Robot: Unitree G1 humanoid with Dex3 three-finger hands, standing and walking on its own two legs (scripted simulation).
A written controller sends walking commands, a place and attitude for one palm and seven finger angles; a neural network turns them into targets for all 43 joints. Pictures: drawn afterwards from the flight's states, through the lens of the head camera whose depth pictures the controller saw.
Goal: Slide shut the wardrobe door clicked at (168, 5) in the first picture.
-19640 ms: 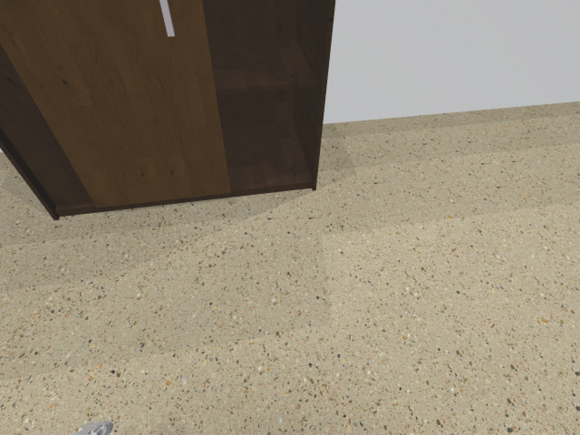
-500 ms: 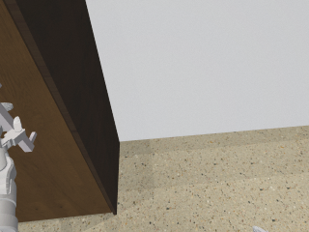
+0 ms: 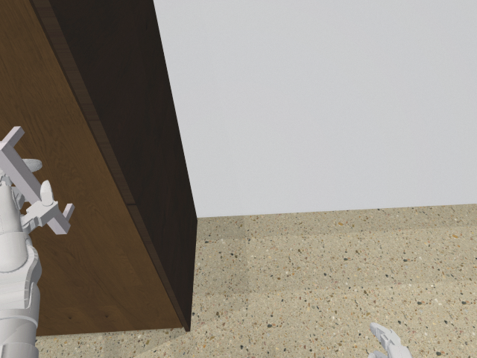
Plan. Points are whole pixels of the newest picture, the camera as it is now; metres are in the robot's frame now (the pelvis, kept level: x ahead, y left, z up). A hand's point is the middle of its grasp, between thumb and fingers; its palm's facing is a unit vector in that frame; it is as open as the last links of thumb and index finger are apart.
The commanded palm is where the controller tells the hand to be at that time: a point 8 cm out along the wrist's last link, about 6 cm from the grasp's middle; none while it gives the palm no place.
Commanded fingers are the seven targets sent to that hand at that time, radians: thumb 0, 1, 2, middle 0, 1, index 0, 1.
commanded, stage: stop walking and hold the door there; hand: left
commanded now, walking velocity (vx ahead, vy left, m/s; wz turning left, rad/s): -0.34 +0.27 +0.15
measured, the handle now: (41, 185) +0.34 +0.38 +0.13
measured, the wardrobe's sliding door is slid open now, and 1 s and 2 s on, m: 0.00 0.00 0.00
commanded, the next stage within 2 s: loosen the grip on the handle in 1.84 s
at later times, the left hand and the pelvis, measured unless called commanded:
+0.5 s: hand (46, 205) +0.30 +0.34 +0.13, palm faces +0.48 -0.85 -0.22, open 6.3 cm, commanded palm +0.26 +0.35 +0.12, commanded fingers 0.00 0.90 0.90 -0.45 -1.40 -0.45 -1.40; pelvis -0.06 +0.06 +0.00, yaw +1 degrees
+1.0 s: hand (46, 205) +0.30 +0.34 +0.13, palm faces +0.43 -0.88 -0.20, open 5.9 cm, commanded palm +0.26 +0.35 +0.12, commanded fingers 0.00 0.90 0.90 -0.45 -1.40 -0.45 -1.40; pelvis -0.07 +0.07 +0.00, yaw -1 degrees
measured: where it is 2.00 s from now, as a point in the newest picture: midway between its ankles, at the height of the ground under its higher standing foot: outside the picture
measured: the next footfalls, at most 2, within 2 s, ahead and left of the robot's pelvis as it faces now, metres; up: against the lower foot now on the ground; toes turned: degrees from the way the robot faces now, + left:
right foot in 0.88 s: -0.03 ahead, -0.05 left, +0.00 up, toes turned +0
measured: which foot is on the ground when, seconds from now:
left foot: down 0.00-1.00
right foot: down 0.00-0.38, up 0.40-0.86, down 0.88-1.00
